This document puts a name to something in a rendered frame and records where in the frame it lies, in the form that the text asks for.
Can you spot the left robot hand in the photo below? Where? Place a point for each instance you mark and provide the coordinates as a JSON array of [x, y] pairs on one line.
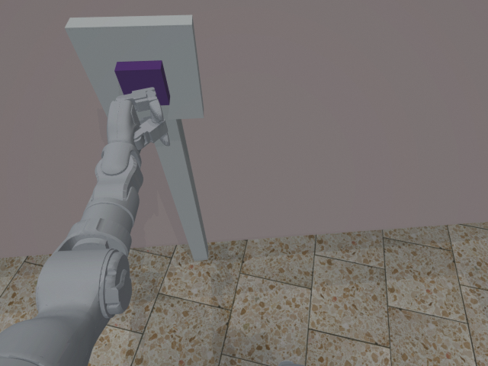
[[124, 125]]

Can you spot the robot left forearm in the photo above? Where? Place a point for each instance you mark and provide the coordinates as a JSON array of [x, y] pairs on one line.
[[111, 211]]

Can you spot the panel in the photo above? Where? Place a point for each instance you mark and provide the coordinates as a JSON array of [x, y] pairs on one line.
[[101, 42]]

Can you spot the robot left upper arm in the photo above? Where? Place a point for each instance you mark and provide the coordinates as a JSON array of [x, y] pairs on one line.
[[79, 291]]

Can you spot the button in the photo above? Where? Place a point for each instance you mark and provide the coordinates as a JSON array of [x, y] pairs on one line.
[[138, 75]]

